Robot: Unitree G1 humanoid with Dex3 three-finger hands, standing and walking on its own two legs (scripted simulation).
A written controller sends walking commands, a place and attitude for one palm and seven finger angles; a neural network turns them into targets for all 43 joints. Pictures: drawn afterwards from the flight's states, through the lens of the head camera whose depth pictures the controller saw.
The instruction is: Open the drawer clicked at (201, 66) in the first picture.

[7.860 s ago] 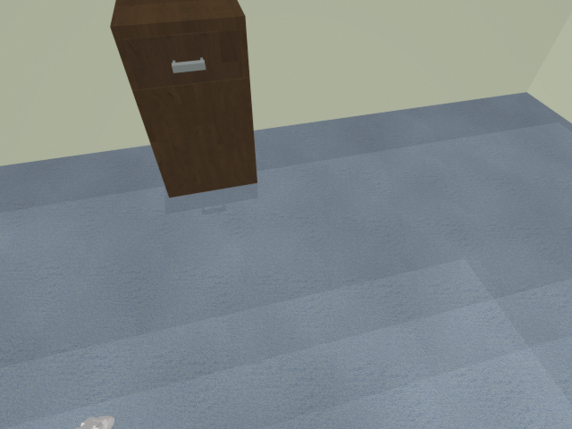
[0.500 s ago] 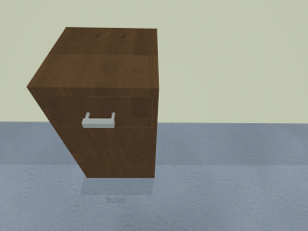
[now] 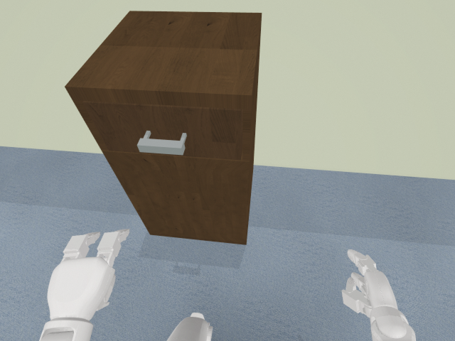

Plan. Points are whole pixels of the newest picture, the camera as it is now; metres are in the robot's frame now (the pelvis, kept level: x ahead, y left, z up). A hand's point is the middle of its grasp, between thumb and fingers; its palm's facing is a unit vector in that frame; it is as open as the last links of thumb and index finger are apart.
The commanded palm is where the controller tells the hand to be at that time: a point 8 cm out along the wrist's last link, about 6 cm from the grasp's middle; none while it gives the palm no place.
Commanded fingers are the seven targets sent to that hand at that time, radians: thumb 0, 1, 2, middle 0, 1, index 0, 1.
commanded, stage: raise the hand with hooked fingers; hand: left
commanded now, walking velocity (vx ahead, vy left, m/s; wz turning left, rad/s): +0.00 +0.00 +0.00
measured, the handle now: (163, 140) +0.57 +0.27 -0.04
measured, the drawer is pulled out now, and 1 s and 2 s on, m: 0.00 0.00 0.00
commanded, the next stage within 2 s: move the hooked fingers above the handle in 1.38 s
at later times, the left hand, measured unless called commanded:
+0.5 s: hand (100, 219) +0.27 +0.27 +0.07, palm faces +0.09 -0.09 -0.99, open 12.1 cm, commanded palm +0.25 +0.26 +0.13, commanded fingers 0.00 -0.31 0.38 -0.29 -1.08 -0.29 -1.08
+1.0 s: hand (91, 170) +0.32 +0.28 +0.13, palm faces +0.06 -0.08 -0.99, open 13.8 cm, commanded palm +0.30 +0.28 +0.19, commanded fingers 0.00 -0.50 0.30 -0.30 -1.20 -0.30 -1.20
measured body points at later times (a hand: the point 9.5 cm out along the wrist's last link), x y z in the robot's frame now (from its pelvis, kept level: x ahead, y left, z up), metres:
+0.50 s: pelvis +0.02 +0.02 +0.03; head +0.05 -0.01 +0.48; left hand +0.26 +0.27 +0.12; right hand +0.18 -0.23 -0.09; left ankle +0.07 +0.16 -0.67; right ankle -0.03 -0.09 -0.67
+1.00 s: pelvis +0.02 +0.04 +0.05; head +0.03 +0.01 +0.50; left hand +0.32 +0.28 +0.19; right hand +0.22 -0.17 -0.05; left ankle +0.07 +0.16 -0.68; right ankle -0.03 -0.09 -0.67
